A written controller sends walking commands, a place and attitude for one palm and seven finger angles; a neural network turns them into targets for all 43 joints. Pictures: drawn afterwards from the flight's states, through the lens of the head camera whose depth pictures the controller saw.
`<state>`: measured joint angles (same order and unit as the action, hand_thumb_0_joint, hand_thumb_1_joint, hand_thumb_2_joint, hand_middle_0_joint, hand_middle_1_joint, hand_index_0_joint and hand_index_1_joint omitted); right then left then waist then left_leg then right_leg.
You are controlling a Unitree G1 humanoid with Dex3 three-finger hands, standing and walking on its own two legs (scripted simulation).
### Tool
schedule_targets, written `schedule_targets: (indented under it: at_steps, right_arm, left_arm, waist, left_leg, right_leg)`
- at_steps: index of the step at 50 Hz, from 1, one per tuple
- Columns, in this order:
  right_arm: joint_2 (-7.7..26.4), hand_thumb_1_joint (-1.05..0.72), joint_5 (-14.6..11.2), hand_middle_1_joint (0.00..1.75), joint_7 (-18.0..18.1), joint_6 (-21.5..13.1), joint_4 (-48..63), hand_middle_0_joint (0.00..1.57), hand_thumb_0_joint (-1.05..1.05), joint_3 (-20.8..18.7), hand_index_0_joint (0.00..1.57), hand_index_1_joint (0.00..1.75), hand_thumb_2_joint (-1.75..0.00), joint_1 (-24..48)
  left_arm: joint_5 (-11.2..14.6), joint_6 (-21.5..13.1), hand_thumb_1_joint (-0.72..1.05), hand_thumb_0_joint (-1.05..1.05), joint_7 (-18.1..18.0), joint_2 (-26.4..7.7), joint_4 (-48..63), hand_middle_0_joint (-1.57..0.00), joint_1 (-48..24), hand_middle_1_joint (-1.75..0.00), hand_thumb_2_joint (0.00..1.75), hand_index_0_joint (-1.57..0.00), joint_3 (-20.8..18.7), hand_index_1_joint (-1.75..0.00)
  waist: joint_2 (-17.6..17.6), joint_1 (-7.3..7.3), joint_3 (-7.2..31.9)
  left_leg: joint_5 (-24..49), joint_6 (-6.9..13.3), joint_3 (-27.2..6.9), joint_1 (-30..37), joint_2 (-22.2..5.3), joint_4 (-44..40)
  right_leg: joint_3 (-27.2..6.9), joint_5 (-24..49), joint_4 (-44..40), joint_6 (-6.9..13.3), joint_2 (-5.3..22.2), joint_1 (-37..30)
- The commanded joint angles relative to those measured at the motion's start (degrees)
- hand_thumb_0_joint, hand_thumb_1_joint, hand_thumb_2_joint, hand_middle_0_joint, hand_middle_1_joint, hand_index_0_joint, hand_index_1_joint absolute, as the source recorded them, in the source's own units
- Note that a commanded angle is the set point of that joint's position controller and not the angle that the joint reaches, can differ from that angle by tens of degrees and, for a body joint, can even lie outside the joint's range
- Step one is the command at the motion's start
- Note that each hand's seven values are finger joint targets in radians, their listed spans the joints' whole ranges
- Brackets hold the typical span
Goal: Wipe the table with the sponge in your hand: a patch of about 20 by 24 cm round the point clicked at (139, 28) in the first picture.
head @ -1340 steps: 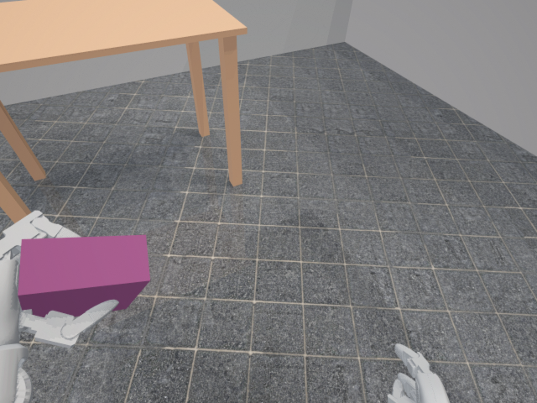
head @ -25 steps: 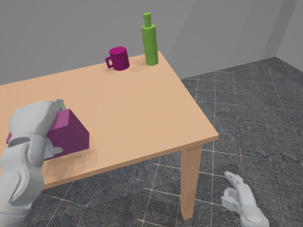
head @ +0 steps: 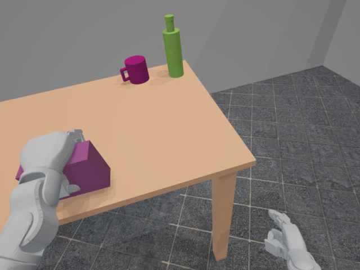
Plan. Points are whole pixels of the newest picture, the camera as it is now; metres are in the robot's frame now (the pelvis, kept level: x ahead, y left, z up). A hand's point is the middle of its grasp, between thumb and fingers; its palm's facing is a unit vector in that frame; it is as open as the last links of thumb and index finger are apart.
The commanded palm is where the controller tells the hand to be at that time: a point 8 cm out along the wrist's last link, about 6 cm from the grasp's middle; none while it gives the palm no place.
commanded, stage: lower the sponge onto the table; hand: left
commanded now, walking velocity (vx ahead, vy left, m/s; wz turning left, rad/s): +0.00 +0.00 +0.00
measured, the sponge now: (72, 176) +0.25 +0.29 +0.11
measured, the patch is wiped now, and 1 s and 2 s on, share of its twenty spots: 0.00 0.00 0.30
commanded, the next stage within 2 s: wipe forward along the first lane in 0.96 s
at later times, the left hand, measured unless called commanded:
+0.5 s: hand (69, 172) +0.25 +0.29 +0.13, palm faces +0.06 -0.08 -0.99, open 9.5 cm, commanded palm +0.22 +0.28 +0.20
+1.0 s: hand (68, 179) +0.23 +0.29 +0.12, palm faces +0.06 -0.07 -1.00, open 9.5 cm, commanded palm +0.21 +0.28 +0.18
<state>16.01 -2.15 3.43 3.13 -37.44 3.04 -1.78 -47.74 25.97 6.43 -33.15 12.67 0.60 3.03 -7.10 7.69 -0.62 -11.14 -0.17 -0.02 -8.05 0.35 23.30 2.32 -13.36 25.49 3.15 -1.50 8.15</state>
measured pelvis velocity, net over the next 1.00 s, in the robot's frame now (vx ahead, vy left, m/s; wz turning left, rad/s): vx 0.02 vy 0.00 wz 0.00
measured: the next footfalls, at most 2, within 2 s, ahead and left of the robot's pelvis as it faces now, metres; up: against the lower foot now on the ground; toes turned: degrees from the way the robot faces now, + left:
none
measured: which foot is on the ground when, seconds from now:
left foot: down 0.00-1.00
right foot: down 0.00-1.00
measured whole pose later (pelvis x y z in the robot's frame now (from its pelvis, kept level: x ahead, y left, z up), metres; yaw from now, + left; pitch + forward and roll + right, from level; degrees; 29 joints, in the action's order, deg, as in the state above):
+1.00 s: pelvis +0.02 +0.00 +0.00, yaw +0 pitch -4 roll +1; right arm 16.1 -1.6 3.2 3.9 -36.9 1.9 -3.1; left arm -49.7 23.5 1.8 -30.5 15.1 10.1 1.9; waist -6.5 7.4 0.0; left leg -12.8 -0.1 -0.1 -7.7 0.2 24.1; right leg 2.2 -14.5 25.3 3.0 -1.7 7.4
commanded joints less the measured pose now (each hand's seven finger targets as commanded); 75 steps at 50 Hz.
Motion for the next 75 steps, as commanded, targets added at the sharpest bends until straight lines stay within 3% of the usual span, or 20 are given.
schedule_targets:
  at_steps: [1,15,16,30,31,35,36,40,41,45,47,55,56,60,61,65,66,70,71,75]
  right_arm:
    - [4.66,-0.90,-0.13,0.30,0.39,-3.84,10.34,0.20,0.00,-1.86,0.20,0.30,-0.90,12.83]
    - [4.82,-0.90,-0.40,0.30,-0.49,-2.97,11.26,0.20,0.00,-1.95,0.20,0.30,-0.90,13.80]
    - [4.73,-0.90,-0.10,0.30,-0.50,-2.91,10.87,0.20,0.00,-2.09,0.20,0.30,-0.90,12.03]
    - [4.80,-0.90,-0.10,0.30,-0.36,-2.46,11.18,0.20,0.00,-2.07,0.20,0.30,-0.90,13.37]
    - [4.57,-0.90,0.24,0.30,-0.42,-2.53,10.79,0.20,0.00,-2.26,0.20,0.30,-0.90,11.59]
    - [4.81,-0.90,-0.02,0.30,-0.63,-2.26,11.33,0.20,0.00,-2.12,0.20,0.30,-0.90,13.37]
    - [4.62,-0.90,0.30,0.30,-0.72,-2.39,11.11,0.20,0.00,-2.32,0.20,0.30,-0.90,11.54]
    - [5.17,-0.90,0.02,0.30,-0.35,-2.08,11.20,0.20,0.00,-2.29,0.20,0.30,-0.90,12.61]
    - [4.91,-0.90,0.20,0.30,-0.34,-2.22,11.11,0.20,0.00,-2.31,0.20,0.30,-0.90,11.39]
    - [4.95,-0.90,0.14,0.30,-0.11,-2.57,11.27,0.20,0.00,-2.53,0.20,0.30,-0.90,12.02]
    - [5.13,-0.90,0.32,0.30,-0.23,-2.52,10.39,0.20,0.00,-3.03,0.20,0.30,-0.90,9.96]
    - [5.41,-0.90,-0.06,0.30,0.20,-2.46,10.47,0.20,0.00,-2.57,0.20,0.30,-0.90,12.25]
    - [5.36,-0.90,0.07,0.30,0.34,-2.60,10.21,0.20,0.00,-2.65,0.20,0.30,-0.90,10.55]
    - [5.74,-0.90,-0.38,0.30,1.19,-2.35,9.30,0.20,0.00,-2.36,0.20,0.30,-0.90,11.73]
    - [5.73,-0.90,-0.33,0.30,1.28,-2.40,8.93,0.20,0.00,-2.49,0.20,0.30,-0.90,10.34]
    - [5.87,-0.90,-0.34,0.30,1.50,-2.79,9.07,0.20,0.00,-2.51,0.20,0.30,-0.90,10.79]
    - [5.84,-0.90,-0.28,0.30,1.49,-2.97,8.81,0.20,0.00,-2.54,0.20,0.30,-0.90,9.57]
    - [6.62,-0.90,-0.24,0.30,1.63,-2.59,8.20,0.20,0.00,-2.87,0.20,0.30,-0.90,9.11]
    - [6.53,-0.90,-0.33,0.30,1.65,-2.62,8.05,0.20,0.00,-2.80,0.20,0.30,-0.90,8.22]
    - [7.00,-0.90,-0.49,0.30,1.79,-2.46,7.57,0.20,0.00,-3.21,0.20,0.30,-0.90,7.65]
  left_arm:
    - [-2.38,-1.39,0.10,0.00,-3.79,-15.28,9.78,-1.20,-18.55,-1.60,1.30,-1.20,-10.32,-1.60]
    - [-2.56,-0.84,0.10,0.00,-4.66,-15.21,11.82,-1.20,-10.13,-1.60,1.30,-1.20,-12.43,-1.60]
    - [-2.16,-1.00,0.10,0.00,-4.62,-11.68,11.44,-1.20,-11.30,-1.60,1.30,-1.20,-9.10,-1.60]
    - [-3.93,-1.42,0.10,0.00,-6.43,-14.04,13.23,-1.20,-8.62,-1.60,1.30,-1.20,-11.60,-1.60]
    - [-3.32,-1.60,0.10,0.00,-6.56,-10.64,12.46,-1.20,-9.23,-1.60,1.30,-1.20,-8.89,-1.60]
    - [-3.59,-1.22,0.10,0.00,-6.36,-13.32,14.10,-1.20,-5.56,-1.60,1.30,-1.20,-11.60,-1.60]
    - [-2.86,-1.55,0.10,0.00,-6.31,-9.80,13.81,-1.20,-5.28,-1.60,1.30,-1.20,-8.85,-1.60]
    - [-3.44,-1.34,0.10,0.00,-6.25,-14.01,12.85,-1.20,-3.55,-1.60,1.30,-1.20,-12.54,-1.60]
    - [-3.06,-1.82,0.10,0.00,-6.22,-10.19,12.95,-1.20,-5.29,-1.60,1.30,-1.20,-9.03,-1.60]
    - [-3.49,-2.90,0.10,0.00,-6.95,-11.80,14.15,-1.20,-3.04,-1.60,1.30,-1.20,-10.96,-1.60]
    - [-2.66,-3.29,0.10,0.00,-7.02,-8.77,12.53,-1.20,-1.31,-1.60,1.30,-1.20,-8.77,-1.60]
    - [-3.90,-2.03,0.10,0.00,-7.67,-10.41,9.65,-1.20,-4.18,-1.60,1.30,-1.20,-9.43,-1.60]
    - [-3.47,-2.14,0.10,0.00,-7.59,-7.51,7.99,-1.20,-5.99,-1.60,1.30,-1.20,-6.83,-1.60]
    - [-4.58,-2.03,0.10,0.00,-7.13,-11.50,1.72,-1.20,-10.82,-1.60,1.30,-1.20,-8.83,-1.60]
    - [-4.29,-2.35,0.10,0.00,-6.82,-8.22,-0.09,-1.20,-11.91,-1.60,1.30,-1.20,-6.08,-1.60]
    - [-4.40,-4.14,0.10,0.00,-6.14,-10.91,-2.07,-1.20,-13.09,-1.60,1.30,-1.20,-8.08,-1.60]
    - [-4.04,-4.83,0.10,0.00,-5.90,-7.70,-3.14,-1.20,-14.54,-1.60,1.30,-1.20,-5.29,-1.60]
    - [-4.22,-6.00,0.10,0.00,-5.80,-13.66,-8.38,-1.20,-13.22,-1.60,1.30,-1.20,-10.76,-1.60]
    - [-4.03,-6.37,0.10,0.00,-5.51,-10.14,-9.28,-1.20,-16.15,-1.60,1.30,-1.20,-7.28,-1.60]
    - [-4.91,-7.48,0.10,0.00,-5.59,-13.96,-13.42,-1.20,-17.48,-1.60,1.30,-1.20,-9.99,-1.60]
  waist:
    - [3.10,-0.03,11.45]
    - [3.58,0.60,10.94]
    - [4.35,-0.34,11.28]
    - [2.77,0.65,11.07]
    - [4.12,-0.05,12.20]
    - [2.22,0.77,11.60]
    - [3.81,-0.05,12.27]
    - [4.55,0.26,9.41]
    - [4.42,-0.62,10.40]
    - [3.03,0.13,9.96]
    - [4.68,-0.47,9.43]
    - [4.69,-0.37,7.67]
    - [5.96,-1.13,8.17]
    - [5.77,-1.36,5.99]
    - [7.10,-1.96,6.87]
    - [6.69,-1.28,8.25]
    - [7.74,-2.11,9.21]
    - [7.89,-1.23,7.57]
    - [8.78,-2.47,8.02]
    - [7.37,-1.98,7.37]
  left_leg:
    - [7.54,2.43,-0.72,1.24,2.61,-2.28]
    - [11.24,2.60,-1.03,1.64,2.60,-1.69]
    - [11.34,2.52,-0.36,0.98,2.46,-1.63]
    - [11.79,2.58,-1.24,2.40,2.60,-1.95]
    - [12.71,2.58,-0.39,1.78,2.55,-1.58]
    - [13.37,2.65,-1.02,2.45,2.68,-1.39]
    - [14.25,2.72,-0.23,1.73,2.55,-0.99]
    - [11.41,2.77,-0.86,1.61,2.54,-1.23]
    - [11.72,2.74,-0.15,1.09,2.52,-1.08]
    - [11.56,2.79,-0.89,2.30,2.60,-1.08]
    - [11.52,2.67,-0.62,1.29,2.40,-1.36]
    - [8.06,2.63,-0.80,0.97,2.47,-2.14]
    - [8.01,2.64,-0.14,0.04,2.42,-1.94]
    - [4.55,2.64,-0.28,0.19,2.74,-2.48]
    - [4.74,2.64,0.13,-0.55,2.73,-2.31]
    - [4.24,2.87,-0.30,0.38,2.96,-2.15]
    - [5.05,2.87,0.21,-0.37,3.12,-1.69]
    - [4.56,2.91,-0.03,-1.12,3.13,-1.29]
    - [4.62,2.82,0.47,-2.27,3.26,-1.03]
    - [3.83,2.93,0.24,-2.44,3.41,-0.49]
  right_leg:
    - [-5.34,4.36,-5.23,0.56,0.62,-3.46]
    - [-6.83,9.60,-4.43,0.89,-0.43,-3.72]
    - [-4.28,9.78,-4.07,0.18,0.39,-4.25]
    - [-6.60,9.41,-4.37,1.08,-0.78,-3.91]
    - [-4.05,10.88,-3.66,0.41,0.08,-5.06]
    - [-6.48,11.95,-3.81,0.97,-0.77,-4.57]
    - [-4.15,13.49,-3.22,0.25,0.09,-5.51]
    - [-6.65,9.88,-4.48,0.57,-0.80,-3.17]
    - [-4.22,10.28,-4.01,-0.03,0.07,-3.95]
    - [-6.18,9.62,-4.42,0.63,-0.87,-2.85]
    - [-4.04,9.80,-4.32,0.01,-0.41,-3.38]
    - [-5.89,5.52,-5.22,0.48,-0.87,-1.47]
    - [-3.45,5.61,-4.79,-0.16,-0.13,-2.14]
    - [-5.92,1.47,-6.57,0.19,-0.76,0.01]
    - [-3.55,1.87,-6.06,-0.31,-0.18,-0.63]
    - [-5.43,1.77,-6.51,-0.03,-0.63,-0.69]
    - [-3.54,3.43,-5.85,-0.51,-0.03,-1.57]
    - [-5.94,3.86,-6.51,-0.24,-0.41,-1.06]
    - [-3.70,4.36,-5.85,-0.81,0.12,-1.44]
    - [-5.59,3.30,-6.38,-0.38,-0.38,0.03]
